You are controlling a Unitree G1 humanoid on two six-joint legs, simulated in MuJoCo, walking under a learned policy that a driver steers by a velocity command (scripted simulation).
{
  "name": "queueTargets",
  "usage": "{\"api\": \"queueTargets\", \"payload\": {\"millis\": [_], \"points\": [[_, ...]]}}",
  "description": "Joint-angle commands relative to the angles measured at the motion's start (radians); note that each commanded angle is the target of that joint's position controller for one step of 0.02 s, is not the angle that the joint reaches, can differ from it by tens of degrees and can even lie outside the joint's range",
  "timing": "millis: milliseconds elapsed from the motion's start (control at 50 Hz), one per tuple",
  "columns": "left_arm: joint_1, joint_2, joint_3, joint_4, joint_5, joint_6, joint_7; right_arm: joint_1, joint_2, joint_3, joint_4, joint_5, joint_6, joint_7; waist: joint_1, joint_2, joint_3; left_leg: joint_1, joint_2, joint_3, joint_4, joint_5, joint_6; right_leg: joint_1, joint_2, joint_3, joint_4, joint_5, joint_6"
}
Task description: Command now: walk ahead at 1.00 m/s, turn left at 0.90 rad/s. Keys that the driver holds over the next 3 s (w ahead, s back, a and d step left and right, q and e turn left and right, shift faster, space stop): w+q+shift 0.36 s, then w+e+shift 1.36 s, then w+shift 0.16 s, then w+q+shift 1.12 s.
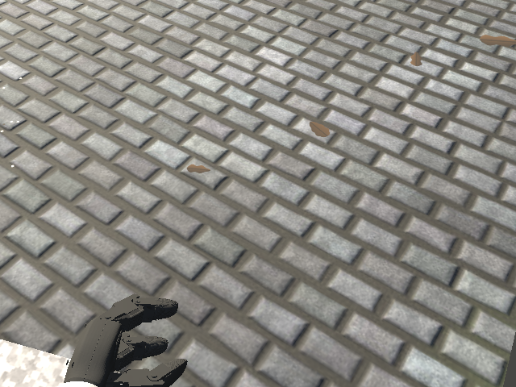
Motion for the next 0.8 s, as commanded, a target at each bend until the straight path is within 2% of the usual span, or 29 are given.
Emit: {"api": "queueTargets", "payload": {"millis": [20, 60, 80, 100, 120, 140, 160, 180, 200, 220, 260, 300, 320, 360, 420, 440, 480, 500, 520, 540, 560, 580, 600, 620, 640, 660, 700, 740, 800], "points": [[-0.1, 0.094, 0.029, -0.079, -0.017, -0.012, 0.005, 0.003, -0.187, -0.054, -0.059, 0.002, -0.012, -0.001, -0.003, 0.059, 0.044, -0.186, 0.188, -0.217, -0.078, 0.474, 0.069, 0.24, 0.109, -0.122, -0.166, 0.104, -0.009], [-0.037, 0.134, 0.046, -0.065, -0.014, -0.022, 0.015, -0.026, -0.206, -0.063, -0.071, -0.002, -0.011, -0.009, 0.033, 0.073, -0.013, -0.118, 0.196, -0.234, 0.036, 0.626, 0.027, 0.37, 0.147, -0.104, -0.256, 0.044, -0.025], [0.067, 0.185, 0.069, -0.036, -0.017, -0.027, 0.025, -0.048, -0.233, -0.068, -0.078, -0.008, -0.014, -0.009, 0.087, 0.067, -0.092, -0.091, 0.194, -0.229, 0.169, 0.747, 0.003, 0.494, 0.168, -0.099, -0.255, -0.04, -0.041], [0.251, 0.228, 0.092, 0.008, -0.019, -0.033, 0.037, -0.107, -0.265, -0.075, -0.092, -0.008, -0.02, -0.003, 0.204, 0.059, -0.191, -0.149, 0.167, -0.207, 0.375, 0.745, -0.017, 0.701, 0.143, -0.084, -0.255, -0.094, -0.059], [0.491, 0.3, 0.127, 0.054, -0.003, -0.038, 0.057, -0.162, -0.214, -0.062, -0.12, -0.01, -0.035, -0.002, 0.316, 0.015, -0.314, -0.297, 0.131, -0.155, 0.654, 0.561, -0.025, 0.956, 0.003, 0.028, -0.209, -0.323, -0.088], [0.578, 0.367, 0.149, 0.074, 0.042, -0.035, 0.066, -0.134, -0.032, -0.016, -0.169, 0.02, -0.041, -0.006, 0.284, -0.248, -0.412, -0.607, 0.034, -0.033, 0.955, -0.21, -0.042, 1.196, -0.301, 0.454, -0.317, -0.661, -0.144], [0.476, 0.383, 0.165, 0.074, 0.026, -0.021, 0.055, -0.081, -0.065, 0.002, -0.21, 0.029, -0.027, -0.007, 0.197, -0.402, -0.44, -0.757, 0.09, 0.037, 1.097, -0.182, -0.038, 1.151, -0.37, 0.817, -0.474, -0.817, -0.212], [0.362, 0.249, 0.146, 0.048, 0.018, -0.013, 0.049, -0.17, -0.13, -0.007, -0.182, 0.0, -0.005, -0.012, 0.202, -0.2, -0.26, -0.807, 0.169, 0.071, 1.106, -0.059, -0.039, 0.996, -0.298, 0.639, -0.483, -0.853, -0.198], [0.331, 0.183, 0.131, 0.061, 0.011, -0.01, 0.044, -0.224, -0.138, -0.011, -0.186, -0.018, 0.005, 0.0, 0.197, -0.084, -0.147, -0.791, 0.203, 0.098, 1.054, 0.005, -0.051, 0.865, -0.245, 0.434, -0.472, -0.643, -0.18], [0.379, 0.158, 0.123, 0.095, 0.014, -0.008, 0.039, -0.296, -0.125, -0.012, -0.191, -0.035, 0.014, 0.015, 0.21, -0.014, -0.077, -0.761, 0.232, 0.101, 1.016, 0.016, -0.058, 0.781, -0.186, 0.264, -0.472, -0.399, -0.144], [0.418, 0.127, 0.115, 0.161, 0.0, -0.022, 0.038, -0.301, -0.071, 0.005, -0.236, -0.042, 0.042, 0.043, 0.161, -0.117, -0.043, -0.772, 0.277, 0.106, 1.01, 0.023, -0.072, 0.702, -0.166, 0.155, -0.505, -0.303, -0.144], [0.436, 0.101, 0.111, 0.198, -0.018, -0.042, 0.02, -0.363, -0.045, 0.02, -0.284, -0.039, 0.062, 0.056, 0.14, -0.094, -0.002, -0.824, 0.298, 0.116, 1.007, 0.053, -0.073, 0.675, -0.16, 0.036, -0.529, -0.145, -0.129], [0.43, 0.109, 0.112, 0.203, -0.02, -0.05, 0.017, -0.403, -0.045, 0.027, -0.312, -0.042, 0.065, 0.061, 0.133, -0.071, 0.012, -0.826, 0.3, 0.127, 0.98, 0.093, -0.073, 0.649, -0.155, -0.03, -0.551, -0.073, -0.123], [0.395, 0.133, 0.117, 0.212, -0.019, -0.064, 0.018, -0.453, -0.051, 0.037, -0.353, -0.039, 0.067, 0.072, 0.104, -0.085, 0.051, -0.798, 0.302, 0.153, 0.878, 0.208, -0.074, 0.586, -0.128, -0.156, -0.599, 0.025, -0.111], [0.48, 0.149, 0.112, 0.262, -0.009, -0.074, 0.012, -0.551, -0.04, 0.062, -0.375, -0.043, 0.051, 0.084, 0.128, -0.026, 0.134, -0.654, 0.237, 0.219, 0.567, 0.291, -0.047, 0.518, -0.082, -0.25, -0.704, 0.169, -0.125], [0.506, 0.178, 0.116, 0.28, -0.011, -0.069, 0.012, -0.578, -0.037, 0.07, -0.379, -0.042, 0.044, 0.085, 0.132, -0.022, 0.158, -0.596, 0.21, 0.255, 0.481, 0.283, -0.03, 0.528, -0.093, -0.265, -0.735, 0.259, -0.137], [0.542, 0.249, 0.124, 0.306, -0.02, -0.054, 0.019, -0.589, -0.062, 0.068, -0.368, -0.048, 0.033, 0.077, 0.113, -0.056, 0.127, -0.458, 0.144, 0.313, 0.377, 0.222, -0.006, 0.624, -0.112, -0.284, -0.668, 0.674, -0.16], [0.562, 0.278, 0.126, 0.323, -0.024, -0.045, 0.025, -0.538, -0.09, 0.059, -0.346, -0.059, 0.03, 0.065, 0.076, -0.081, 0.07, -0.363, 0.109, 0.337, 0.365, 0.167, 0.005, 0.681, -0.121, -0.282, -0.552, 0.925, -0.165], [0.558, 0.31, 0.13, 0.334, -0.024, -0.033, 0.031, -0.392, -0.122, 0.043, -0.302, -0.067, 0.026, 0.049, -0.006, -0.11, -0.022, -0.195, 0.091, 0.315, 0.352, 0.105, 0.021, 0.69, -0.132, -0.266, -0.345, 1.056, -0.169], [0.523, 0.323, 0.13, 0.331, -0.032, -0.022, 0.035, -0.177, -0.156, 0.023, -0.234, -0.068, 0.02, 0.028, -0.117, -0.116, -0.123, 0.045, 0.115, 0.259, 0.254, 0.13, 0.04, 0.618, -0.117, -0.256, -0.073, 0.999, -0.166], [0.533, 0.255, 0.115, 0.305, -0.03, -0.024, 0.027, -0.044, -0.244, -0.007, -0.189, -0.087, 0.02, 0.003, -0.136, -0.06, -0.246, 0.32, 0.285, 0.078, 0.268, -0.046, 0.042, 0.403, -0.052, -0.232, 0.272, 0.528, -0.165], [0.651, 0.088, 0.086, 0.258, -0.067, -0.028, 0.013, -0.075, -0.313, -0.028, -0.212, -0.095, 0.01, -0.007, 0.015, 0.215, -0.441, 0.581, 0.644, -0.439, 0.183, -0.162, 0.098, 0.076, 0.105, -0.152, 0.704, -0.454, -0.138], [0.533, 0.208, 0.115, 0.231, -0.069, -0.026, 0.026, -0.073, -0.287, -0.034, -0.222, -0.068, 0.017, -0.014, -0.048, 0.061, -0.45, 0.474, 0.655, -0.524, 0.04, -0.172, 0.097, -0.017, 0.108, -0.049, 0.793, -0.371, -0.158], [0.442, 0.201, 0.12, 0.213, -0.065, -0.023, 0.024, -0.132, -0.218, -0.018, -0.186, -0.059, 0.006, -0.017, -0.005, 0.021, -0.22, 0.299, 0.586, -0.337, 0.012, -0.11, 0.077, -0.071, 0.061, -0.054, 0.733, -0.276, -0.159], [0.444, 0.155, 0.111, 0.223, -0.061, -0.018, 0.016, -0.169, -0.157, -0.006, -0.164, -0.052, -0.008, -0.014, 0.047, 0.016, -0.075, 0.118, 0.543, -0.212, -0.041, -0.024, 0.052, -0.041, 0.023, -0.063, 0.642, -0.242, -0.156], [0.449, 0.133, 0.111, 0.244, -0.05, 0.0, 0.006, -0.212, -0.119, 0.002, -0.151, -0.048, -0.02, -0.013, 0.091, 0.019, -0.014, -0.002, 0.477, -0.093, -0.084, 0.017, 0.009, 0.014, -0.003, -0.05, 0.591, -0.228, -0.152], [0.525, 0.084, 0.108, 0.276, -0.03, 0.041, -0.01, -0.211, -0.075, 0.013, -0.134, -0.032, -0.04, -0.013, 0.156, 0.081, 0.004, -0.11, 0.468, 0.019, -0.141, 0.053, -0.007, 0.089, -0.019, -0.053, 0.563, -0.222, -0.135], [0.427, 0.077, 0.116, 0.249, -0.023, 0.063, -0.023, -0.211, -0.056, 0.014, -0.111, -0.013, -0.062, -0.009, 0.163, 0.057, 0.072, -0.135, 0.444, 0.131, -0.203, 0.116, -0.03, 0.006, -0.038, -0.065, 0.53, -0.177, -0.127], [0.27, 0.046, 0.105, 0.182, -0.032, 0.06, -0.037, -0.203, -0.034, 0.02, -0.085, -0.02, -0.078, -0.007, 0.164, 0.074, 0.124, -0.168, 0.365, 0.341, -0.23, 0.325, -0.068, -0.029, -0.023, -0.13, 0.372, 0.006, -0.135]]}}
